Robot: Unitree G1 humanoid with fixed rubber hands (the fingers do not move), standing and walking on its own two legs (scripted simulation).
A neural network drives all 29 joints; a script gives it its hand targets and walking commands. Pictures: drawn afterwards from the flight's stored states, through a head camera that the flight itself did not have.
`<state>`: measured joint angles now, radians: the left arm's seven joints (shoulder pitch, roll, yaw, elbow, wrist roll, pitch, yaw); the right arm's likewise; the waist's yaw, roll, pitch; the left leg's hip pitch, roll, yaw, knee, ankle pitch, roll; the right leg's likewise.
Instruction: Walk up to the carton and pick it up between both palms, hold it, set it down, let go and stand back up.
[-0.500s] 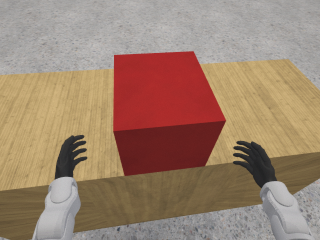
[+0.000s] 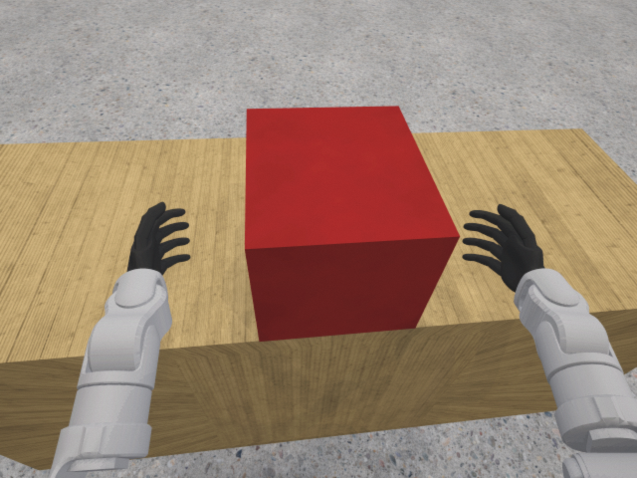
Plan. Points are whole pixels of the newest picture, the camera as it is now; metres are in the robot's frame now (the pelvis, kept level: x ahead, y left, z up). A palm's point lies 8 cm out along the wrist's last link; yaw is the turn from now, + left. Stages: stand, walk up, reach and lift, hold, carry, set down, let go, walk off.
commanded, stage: reach and lift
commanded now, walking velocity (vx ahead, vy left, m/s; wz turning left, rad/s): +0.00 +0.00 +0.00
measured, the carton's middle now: (331, 219) +0.51 +0.05 +0.00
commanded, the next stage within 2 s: none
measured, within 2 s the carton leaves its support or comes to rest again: neither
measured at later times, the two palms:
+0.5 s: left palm (145, 214) +0.35 +0.27 +0.13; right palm (502, 197) +0.46 -0.17 +0.14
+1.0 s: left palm (155, 164) +0.41 +0.27 +0.16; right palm (482, 153) +0.51 -0.14 +0.17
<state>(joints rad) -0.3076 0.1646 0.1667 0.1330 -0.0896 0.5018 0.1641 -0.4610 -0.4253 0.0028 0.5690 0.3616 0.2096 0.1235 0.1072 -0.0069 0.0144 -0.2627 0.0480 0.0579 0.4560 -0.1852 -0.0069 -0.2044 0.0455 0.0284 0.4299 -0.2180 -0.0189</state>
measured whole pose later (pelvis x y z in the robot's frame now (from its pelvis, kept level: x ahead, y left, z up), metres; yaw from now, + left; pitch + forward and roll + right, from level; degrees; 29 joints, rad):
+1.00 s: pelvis +0.03 +0.00 +0.00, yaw +0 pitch +7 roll -1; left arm -0.87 0.29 0.12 0.67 -0.15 0.50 0.18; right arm -1.06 -0.45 0.15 1.06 0.39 0.28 0.09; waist 0.17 0.00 -0.07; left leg -0.37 0.05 0.06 0.46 -0.20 -0.02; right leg -0.31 0.05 0.03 0.42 -0.23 -0.02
